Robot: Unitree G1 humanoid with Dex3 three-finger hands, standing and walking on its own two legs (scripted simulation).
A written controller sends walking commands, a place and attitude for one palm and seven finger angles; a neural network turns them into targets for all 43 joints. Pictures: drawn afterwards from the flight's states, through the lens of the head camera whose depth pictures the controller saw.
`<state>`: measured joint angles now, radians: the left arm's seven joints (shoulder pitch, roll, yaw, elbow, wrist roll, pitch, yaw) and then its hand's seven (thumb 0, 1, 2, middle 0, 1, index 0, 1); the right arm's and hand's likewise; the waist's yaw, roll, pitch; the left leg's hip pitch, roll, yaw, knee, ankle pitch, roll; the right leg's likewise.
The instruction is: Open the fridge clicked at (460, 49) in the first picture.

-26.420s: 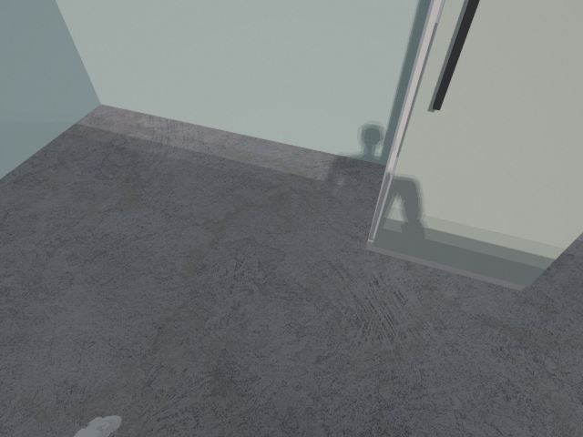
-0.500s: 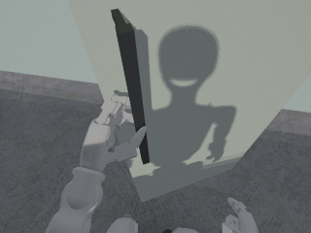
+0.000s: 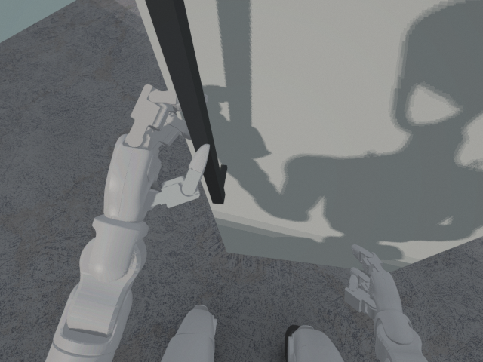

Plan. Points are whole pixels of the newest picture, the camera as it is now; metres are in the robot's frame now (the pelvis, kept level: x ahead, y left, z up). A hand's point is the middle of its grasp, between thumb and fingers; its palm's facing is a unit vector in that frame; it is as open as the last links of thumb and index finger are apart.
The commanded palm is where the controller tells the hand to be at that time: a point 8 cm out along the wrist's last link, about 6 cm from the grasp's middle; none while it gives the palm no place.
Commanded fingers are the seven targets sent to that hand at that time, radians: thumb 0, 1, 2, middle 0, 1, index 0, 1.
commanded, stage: walk backward, drawing the door open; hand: left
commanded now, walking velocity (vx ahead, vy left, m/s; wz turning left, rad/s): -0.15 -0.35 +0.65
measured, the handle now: (205, 117) +0.37 +0.06 +0.19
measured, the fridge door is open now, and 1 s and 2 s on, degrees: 34 57 61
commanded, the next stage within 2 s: stop walking and hold the door back in 1.22 s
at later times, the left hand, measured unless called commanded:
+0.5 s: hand (211, 255) +0.23 +0.04 +0.16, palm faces +0.34 -0.90 -0.28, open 7.6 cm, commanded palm +0.18 +0.07 +0.17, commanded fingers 0.00 0.90 0.90 -0.45 -1.40 -0.45 -1.40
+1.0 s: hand out of the picture +0.09 +0.00 +0.19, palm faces +0.72 -0.66 -0.21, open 6.0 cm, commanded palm +0.03 +0.02 +0.18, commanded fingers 0.00 0.90 0.90 -0.45 -1.40 -0.45 -1.40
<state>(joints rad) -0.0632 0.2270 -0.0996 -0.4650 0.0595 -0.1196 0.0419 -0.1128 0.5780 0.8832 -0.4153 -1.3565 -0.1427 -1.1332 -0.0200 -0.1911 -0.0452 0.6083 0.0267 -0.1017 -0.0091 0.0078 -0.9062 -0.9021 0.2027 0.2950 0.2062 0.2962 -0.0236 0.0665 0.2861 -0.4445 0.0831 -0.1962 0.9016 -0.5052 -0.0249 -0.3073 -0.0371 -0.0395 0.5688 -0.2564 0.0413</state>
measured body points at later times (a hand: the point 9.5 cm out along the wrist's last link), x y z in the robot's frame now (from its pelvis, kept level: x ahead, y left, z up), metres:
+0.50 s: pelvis -0.02 -0.19 +0.00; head +0.05 -0.16 +0.44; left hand +0.20 +0.09 +0.18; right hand +0.20 -0.33 -0.11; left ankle -0.05 +0.02 -0.73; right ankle +0.04 -0.36 -0.73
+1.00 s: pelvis -0.04 -0.33 +0.02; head -0.01 -0.25 +0.47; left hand +0.04 +0.04 +0.20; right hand +0.21 -0.40 -0.07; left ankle -0.06 -0.21 -0.73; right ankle +0.09 -0.47 -0.64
